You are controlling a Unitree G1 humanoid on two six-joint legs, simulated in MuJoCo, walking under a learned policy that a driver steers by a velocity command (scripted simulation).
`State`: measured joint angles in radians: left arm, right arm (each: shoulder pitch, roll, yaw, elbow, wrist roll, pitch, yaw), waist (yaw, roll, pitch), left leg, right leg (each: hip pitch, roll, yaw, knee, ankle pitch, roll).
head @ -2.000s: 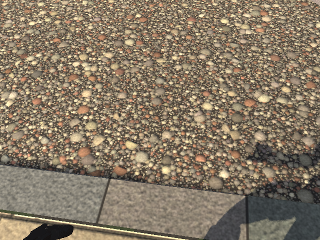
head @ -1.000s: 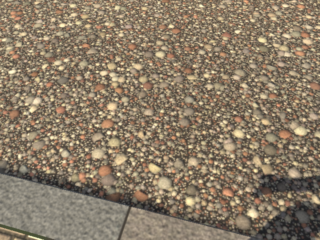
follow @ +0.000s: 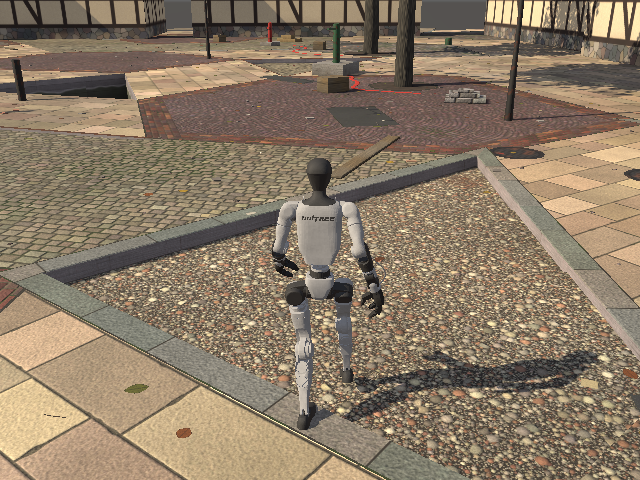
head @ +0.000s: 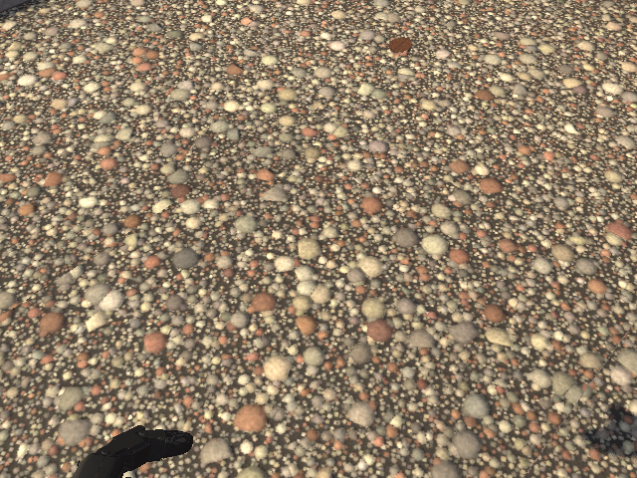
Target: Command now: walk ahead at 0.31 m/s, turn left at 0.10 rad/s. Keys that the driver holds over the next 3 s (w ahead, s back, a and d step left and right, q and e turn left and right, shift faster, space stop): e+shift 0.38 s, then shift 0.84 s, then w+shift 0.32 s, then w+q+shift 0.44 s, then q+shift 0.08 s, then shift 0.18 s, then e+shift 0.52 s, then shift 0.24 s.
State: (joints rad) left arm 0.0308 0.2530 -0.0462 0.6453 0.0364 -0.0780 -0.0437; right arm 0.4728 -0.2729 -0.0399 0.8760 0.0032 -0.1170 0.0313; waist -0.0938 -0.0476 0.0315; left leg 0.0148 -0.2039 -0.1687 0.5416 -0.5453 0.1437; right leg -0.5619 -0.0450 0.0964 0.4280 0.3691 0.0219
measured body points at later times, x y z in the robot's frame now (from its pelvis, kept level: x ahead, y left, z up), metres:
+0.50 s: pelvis +0.22 -0.04 -0.07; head +0.24 -0.06 +0.37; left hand +0.38 +0.24 -0.17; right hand +0.38 -0.34 -0.15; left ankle +0.38 +0.06 -0.78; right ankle +0.22 -0.11 -0.81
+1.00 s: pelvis +0.30 -0.03 -0.07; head +0.31 -0.03 +0.38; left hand +0.51 +0.16 -0.18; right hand +0.31 -0.29 -0.19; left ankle +0.37 +0.06 -0.81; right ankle +0.23 -0.14 -0.79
